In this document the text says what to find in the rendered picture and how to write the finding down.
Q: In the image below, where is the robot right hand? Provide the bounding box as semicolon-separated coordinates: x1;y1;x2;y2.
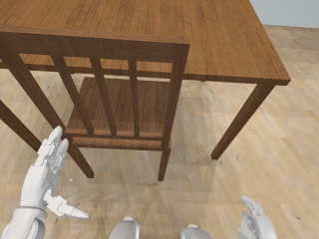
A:
237;195;278;239

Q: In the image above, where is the chair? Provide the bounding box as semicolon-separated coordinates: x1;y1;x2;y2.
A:
0;24;190;181

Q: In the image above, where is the table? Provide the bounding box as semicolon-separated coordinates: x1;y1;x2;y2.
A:
0;0;291;160

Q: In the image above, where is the robot shin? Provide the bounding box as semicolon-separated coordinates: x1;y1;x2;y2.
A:
187;224;197;228
124;217;134;221

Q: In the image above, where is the robot left forearm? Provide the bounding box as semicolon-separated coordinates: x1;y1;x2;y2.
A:
0;206;48;239

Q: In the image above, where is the robot left shin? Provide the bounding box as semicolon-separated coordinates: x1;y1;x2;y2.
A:
124;217;134;221

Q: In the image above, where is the robot left hand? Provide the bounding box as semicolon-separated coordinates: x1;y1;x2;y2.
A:
20;125;90;220

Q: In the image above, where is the robot right shin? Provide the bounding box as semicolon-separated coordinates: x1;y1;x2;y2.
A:
187;224;197;228

